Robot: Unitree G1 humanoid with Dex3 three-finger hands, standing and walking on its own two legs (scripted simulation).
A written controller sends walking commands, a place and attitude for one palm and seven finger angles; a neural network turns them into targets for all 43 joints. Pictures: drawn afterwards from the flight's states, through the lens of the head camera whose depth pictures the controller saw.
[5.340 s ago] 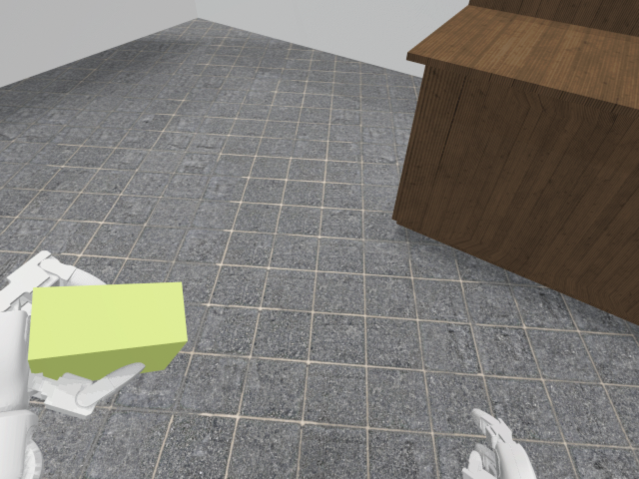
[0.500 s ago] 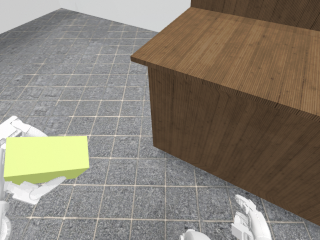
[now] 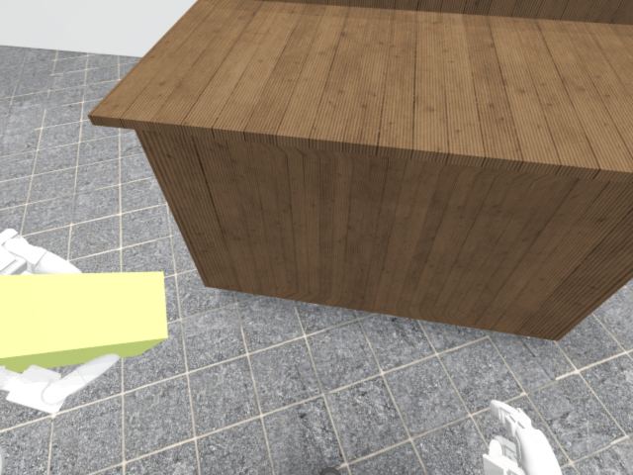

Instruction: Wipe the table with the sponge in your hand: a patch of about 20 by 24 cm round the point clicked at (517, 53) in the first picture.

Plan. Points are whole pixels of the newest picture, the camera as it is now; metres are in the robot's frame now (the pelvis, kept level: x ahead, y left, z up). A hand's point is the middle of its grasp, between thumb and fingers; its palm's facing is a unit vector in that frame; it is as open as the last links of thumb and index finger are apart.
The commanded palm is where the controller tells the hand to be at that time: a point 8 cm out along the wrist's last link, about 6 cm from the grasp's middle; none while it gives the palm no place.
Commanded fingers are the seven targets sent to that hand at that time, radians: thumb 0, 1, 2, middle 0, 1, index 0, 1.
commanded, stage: turn to face it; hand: left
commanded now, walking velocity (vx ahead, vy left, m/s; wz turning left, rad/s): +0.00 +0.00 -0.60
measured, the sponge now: (104, 321) +0.22 +0.21 +0.16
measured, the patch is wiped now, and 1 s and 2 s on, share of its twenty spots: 0.00 0.00 0.00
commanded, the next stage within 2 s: take the last steps up to it in 0.92 s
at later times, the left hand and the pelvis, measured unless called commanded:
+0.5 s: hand (254, 320) +0.22 +0.07 +0.18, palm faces +0.05 -0.83 -0.55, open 10.2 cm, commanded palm +0.18 +0.14 +0.18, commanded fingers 0.00 0.10 1.30 -1.20 -1.60 -1.20 -1.60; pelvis -0.06 -0.07 +0.00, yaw -18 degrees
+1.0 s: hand (267, 369) +0.18 +0.05 +0.17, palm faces +0.03 -0.87 -0.49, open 10.2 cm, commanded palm +0.16 +0.10 +0.18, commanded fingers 0.00 0.10 1.30 -1.20 -1.60 -1.20 -1.60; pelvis -0.11 -0.08 +0.00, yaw -27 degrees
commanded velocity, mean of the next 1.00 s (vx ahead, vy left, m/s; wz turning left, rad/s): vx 0.00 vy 0.00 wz -0.41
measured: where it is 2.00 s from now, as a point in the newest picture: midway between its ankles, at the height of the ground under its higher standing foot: outside the picture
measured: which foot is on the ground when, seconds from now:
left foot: up 0.00-0.00, down 0.02-0.26, up 0.28-0.80, down 0.82-1.00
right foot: down 0.00-0.04, up 0.06-0.24, down 0.26-0.84, up 0.86-1.00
